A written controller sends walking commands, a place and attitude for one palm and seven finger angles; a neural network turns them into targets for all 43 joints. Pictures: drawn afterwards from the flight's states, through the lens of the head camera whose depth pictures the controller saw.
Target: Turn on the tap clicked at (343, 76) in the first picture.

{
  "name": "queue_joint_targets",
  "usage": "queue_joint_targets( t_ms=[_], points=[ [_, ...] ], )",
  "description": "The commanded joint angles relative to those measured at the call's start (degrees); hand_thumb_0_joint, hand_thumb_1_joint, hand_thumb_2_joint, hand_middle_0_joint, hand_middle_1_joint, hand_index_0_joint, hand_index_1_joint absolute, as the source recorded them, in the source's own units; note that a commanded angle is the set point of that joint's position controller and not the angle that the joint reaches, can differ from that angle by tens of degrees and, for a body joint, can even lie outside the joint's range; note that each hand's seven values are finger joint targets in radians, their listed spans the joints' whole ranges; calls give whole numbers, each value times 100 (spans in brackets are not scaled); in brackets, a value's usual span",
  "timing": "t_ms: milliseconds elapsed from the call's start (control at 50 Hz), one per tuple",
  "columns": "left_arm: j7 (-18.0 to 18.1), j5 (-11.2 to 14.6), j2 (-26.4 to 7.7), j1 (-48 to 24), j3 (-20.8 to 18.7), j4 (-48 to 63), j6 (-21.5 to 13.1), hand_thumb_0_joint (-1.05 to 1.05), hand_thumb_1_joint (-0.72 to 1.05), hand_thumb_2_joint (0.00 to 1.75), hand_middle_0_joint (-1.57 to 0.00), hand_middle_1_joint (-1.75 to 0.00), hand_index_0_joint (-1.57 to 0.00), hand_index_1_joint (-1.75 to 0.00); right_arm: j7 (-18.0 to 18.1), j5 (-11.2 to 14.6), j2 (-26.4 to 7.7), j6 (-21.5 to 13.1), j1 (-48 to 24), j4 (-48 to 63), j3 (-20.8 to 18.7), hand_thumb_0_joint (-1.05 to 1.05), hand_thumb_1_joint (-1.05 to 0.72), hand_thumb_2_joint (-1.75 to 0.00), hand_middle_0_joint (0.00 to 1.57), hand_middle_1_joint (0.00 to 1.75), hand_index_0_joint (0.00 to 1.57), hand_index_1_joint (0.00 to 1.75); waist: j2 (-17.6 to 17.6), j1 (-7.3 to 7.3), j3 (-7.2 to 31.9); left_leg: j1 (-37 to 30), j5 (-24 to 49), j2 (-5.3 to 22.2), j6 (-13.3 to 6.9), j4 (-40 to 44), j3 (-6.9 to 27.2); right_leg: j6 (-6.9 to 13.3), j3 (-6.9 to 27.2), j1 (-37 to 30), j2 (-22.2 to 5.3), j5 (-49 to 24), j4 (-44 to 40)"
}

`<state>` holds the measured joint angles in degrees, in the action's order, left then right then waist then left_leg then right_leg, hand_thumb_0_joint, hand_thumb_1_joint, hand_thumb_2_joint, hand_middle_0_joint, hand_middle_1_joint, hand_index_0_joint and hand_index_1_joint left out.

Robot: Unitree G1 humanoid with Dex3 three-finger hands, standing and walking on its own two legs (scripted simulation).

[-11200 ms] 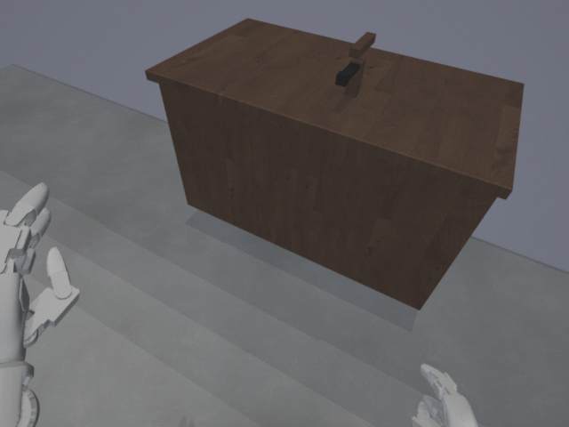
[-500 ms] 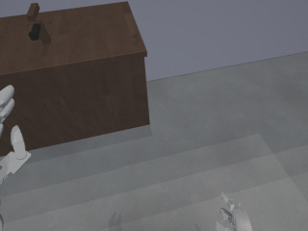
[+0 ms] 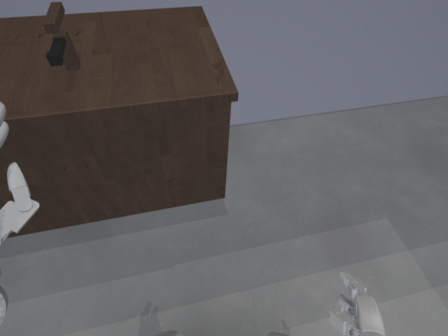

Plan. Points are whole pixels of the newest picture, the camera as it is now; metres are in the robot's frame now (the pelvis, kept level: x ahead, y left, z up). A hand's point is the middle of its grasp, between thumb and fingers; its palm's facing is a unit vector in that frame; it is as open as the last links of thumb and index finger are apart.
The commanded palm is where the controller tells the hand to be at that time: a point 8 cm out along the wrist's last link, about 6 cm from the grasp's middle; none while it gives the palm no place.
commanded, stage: take the last steps up to it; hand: left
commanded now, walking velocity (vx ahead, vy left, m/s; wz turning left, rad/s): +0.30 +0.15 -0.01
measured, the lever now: (55, 58) +0.72 +0.48 +0.08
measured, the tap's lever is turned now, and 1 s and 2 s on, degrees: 0 0 0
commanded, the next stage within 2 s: come to a stop and stand still in 1.00 s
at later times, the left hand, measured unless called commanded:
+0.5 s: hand (48, 146) +0.32 +0.27 +0.19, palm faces +0.38 -0.80 -0.46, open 7.4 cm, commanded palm +0.27 +0.32 +0.19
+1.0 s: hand (53, 95) +0.43 +0.31 +0.19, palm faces +0.42 -0.79 -0.46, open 7.4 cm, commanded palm +0.37 +0.35 +0.19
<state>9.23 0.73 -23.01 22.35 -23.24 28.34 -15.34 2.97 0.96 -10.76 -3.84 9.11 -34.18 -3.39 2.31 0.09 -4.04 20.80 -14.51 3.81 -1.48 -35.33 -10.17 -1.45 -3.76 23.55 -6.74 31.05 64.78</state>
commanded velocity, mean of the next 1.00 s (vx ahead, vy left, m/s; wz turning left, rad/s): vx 0.25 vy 0.12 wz -0.03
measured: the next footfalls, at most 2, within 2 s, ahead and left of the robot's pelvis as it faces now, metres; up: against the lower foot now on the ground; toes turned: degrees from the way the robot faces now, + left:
right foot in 0.22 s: +0.12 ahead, -0.08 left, +0.00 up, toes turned -10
left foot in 0.56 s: +0.23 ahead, +0.20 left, +0.00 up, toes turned +9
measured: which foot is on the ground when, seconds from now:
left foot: down 0.00-0.22, up 0.24-0.54, down 0.56-0.90, up 0.92-1.00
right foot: up 0.00-0.20, down 0.22-0.58, up 0.60-0.86, down 0.88-1.00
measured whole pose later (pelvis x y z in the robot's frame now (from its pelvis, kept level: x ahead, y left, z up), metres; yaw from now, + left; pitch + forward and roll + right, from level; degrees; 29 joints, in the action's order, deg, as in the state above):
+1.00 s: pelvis +0.21 +0.07 +0.01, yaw -1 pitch +0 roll +2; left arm 8.4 1.2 -19.6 24.4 -20.7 25.5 -13.2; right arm 2.1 0.5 -10.7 -3.7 10.9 -38.8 0.9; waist -2.4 -1.5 -3.6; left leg 25.1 -24.3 1.9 1.4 -60.2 -4.0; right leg 3.3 -8.8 17.1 -3.0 17.5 34.6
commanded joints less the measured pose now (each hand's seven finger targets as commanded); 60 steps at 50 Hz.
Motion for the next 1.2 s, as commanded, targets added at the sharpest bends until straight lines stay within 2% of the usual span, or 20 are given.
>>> queue_joint_targets(
  t_ms=[0, 160, 180, 200, 220, 280, 340, 500, 520, 540, 580, 700, 820, 840, 880, 900, 960, 1000, 1140, 1180],
  points=[
    [9, 101, -820, 246, -542, 1909, -374, 0, 90, 90, -20, -30, -20, -30, -21, 13, -626, -380, -243, 693, -84, 0, -90, -90, 20, 30, 20, 30, -1558, -40, 970, -1330, 912, 1425, -1108, 1683, 1732, -38, -88, 1197, -105, -298, -20],
    [30, 130, -775, 376, -576, 905, -13, 0, 90, 90, -20, -30, -20, -30, 101, -33, -627, -355, -190, 602, 59, 0, -90, -90, 20, 30, 20, 30, -713, -102, 1062, -289, -41, 966, -423, 703, 737, 82, -528, -1507, 258, -1416, -3656],
    [17, 77, -833, 293, -544, 712, 32, 0, 90, 90, -20, -30, -20, -30, 106, -36, -556, -288, -153, 619, 73, 0, -90, -90, 20, 30, 20, 30, 298, -94, 1034, 443, -590, 526, -241, -452, 448, 435, 675, -1965, -424, -1180, -4263],
    [24, 77, -989, 110, -632, 631, 36, 0, 90, 90, -20, -30, -20, -30, 70, -50, -480, -264, -283, 704, 108, 0, -90, -90, 20, 30, 20, 30, 1524, -102, 896, 1684, -1452, -180, 54, -1903, 161, 1034, 2923, -2486, -1665, -1423, -4860],
    [19, 198, -1004, -121, -668, 579, 12, 0, 90, 90, -20, -30, -20, -30, -2, -35, -644, -300, -288, 668, 24, 0, -90, -90, 20, 30, 20, 30, 1760, -144, 811, 2115, -1448, -153, 201, -3090, 813, 1230, 3629, -2446, -2148, -1357, -5139],
    [-55, 112, -877, -339, -488, 862, -193, 0, 90, 90, -20, -30, -20, -30, -57, -46, -586, -210, -354, 470, 136, 0, -90, -90, 20, 30, 20, 30, 286, -77, 639, 2213, -690, 199, 319, -3632, 1204, 1126, 1860, -2186, -1743, -2670, -4741],
    [-5, 17, -756, 40, -336, 1129, -344, 0, 90, 90, -20, -30, -20, -30, -69, -89, -605, -176, -291, 530, 99, 0, -90, -90, 20, 30, 20, 30, 360, -35, 724, 1620, -452, 297, 290, -2256, 880, 927, 627, -2069, -1440, -4212, -4448],
    [178, 44, -809, 81, -531, 1591, -288, 0, 90, 90, -20, -30, -20, -30, 72, -95, -545, -242, -31, 853, -61, 0, -90, -90, 20, 30, 20, 30, 324, -24, 1112, -986, 444, -264, 182, 955, -243, 547, 49, -1650, -793, -3162, -3409],
    [172, 50, -853, -25, -567, 1523, -324, 0, 90, 90, -20, -30, -20, -30, 114, -62, -663, -254, 74, 846, -131, 0, -90, -90, 20, 30, 20, 30, -406, 73, 1189, -1724, 552, -23, 32, 1092, 74, 385, -58, -1012, -552, -2815, -2540],
    [158, 77, -755, -185, -483, 1602, -346, 0, 90, 90, -20, -30, -20, -30, 98, -26, -865, -259, 77, 869, -209, 0, -90, -90, 20, 30, 20, 30, -1747, 126, 1310, -2364, 1263, 1007, -408, 1328, 1550, 95, -473, 77, 81, -1065, -1168],
    [81, 66, -1083, -111, -601, 1080, -397, 0, 90, 90, -20, -30, -20, -30, 70, -49, -798, -372, -82, 837, -149, 0, -90, -90, 20, 30, 20, 30, -2023, 20, 1225, -1943, 897, 1992, -1180, 1807, 3131, 107, 167, 1046, 290, 589, 739],
    [-3, 141, -781, 387, -513, 1793, -333, 0, 90, 90, -20, -30, -20, -30, -21, 14, -658, -520, -140, 707, -50, 0, -90, -90, 20, 30, 20, 30, -1622, -54, 1008, -1013, 1070, 1230, -932, 1723, 1232, -5, -195, 506, 81, -688, -892],
    [73, 111, -844, 291, -579, 1039, -57, 0, 90, 90, -20, -30, -20, -30, 106, -34, -628, -484, -102, 634, 112, 0, -90, -90, 20, 30, 20, 30, -1013, -69, 1047, -577, 409, 1082, -429, 937, 767, 32, -581, -1231, 461, -1382, -3463],
    [75, 73, -871, 151, -580, 898, -38, 0, 90, 90, -20, -30, -20, -30, 122, -38, -595, -422, -94, 616, 113, 0, -90, -90, 20, 30, 20, 30, -447, -64, 1053, -177, -60, 843, -284, 268, 610, 198, -65, -1683, 184, -1677, -3985],
    [66, 114, -1010, -132, -644, 651, 36, 0, 90, 90, -20, -30, -20, -30, 61, -23, -473, -397, -196, 760, 158, 0, -90, -90, 20, 30, 20, 30, 1735, -122, 954, 1526, -1772, -312, 191, -2218, 274, 1157, 3186, -2318, -1681, -2352, -4815],
    [22, 175, -875, -351, -450, 717, -8, 0, 90, 90, -20, -30, -20, -30, -18, -34, -649, -398, -186, 646, 56, 0, -90, -90, 20, 30, 20, 30, 1613, -67, 751, 1651, -1499, -142, 258, -3000, 886, 1280, 3239, -2100, -1861, -2338, -4978],
    [26, 51, -824, -13, -472, 803, -182, 0, 90, 90, -20, -30, -20, -30, -31, -67, -518, -274, -297, 502, 228, 0, -90, -90, 20, 30, 20, 30, 379, -55, 775, 1587, -875, 83, 343, -2941, 972, 1106, 1445, -2166, -1394, -4248, -4457],
    [46, 15, -849, 123, -492, 934, -258, 0, 90, 90, -20, -30, -20, -30, -2, -85, -504, -235, -341, 581, 203, 0, -90, -90, 20, 30, 20, 30, 518, -47, 922, 972, -737, 51, 310, -1877, 709, 946, 777, -2026, -1165, -4986, -4284],
    [149, 100, -815, 352, -495, 1557, -160, 0, 90, 90, -20, -30, -20, -30, 72, -126, -551, -180, -117, 890, 82, 0, -90, -90, 20, 30, 20, 30, 101, -18, 1188, -995, 855, -240, 274, 1042, 257, 553, 279, -1724, -588, -3883, -3696],
    [121, 128, -883, 189, -490, 1586, -150, 0, 90, 90, -20, -30, -20, -30, 132, -55, -777, -145, -47, 932, -24, 0, -90, -90, 20, 30, 20, 30, -1013, -40, 1186, -1704, 2515, 872, -73, 1269, 1411, 120, -33, -875, 123, -2095, -2828]
  ],
)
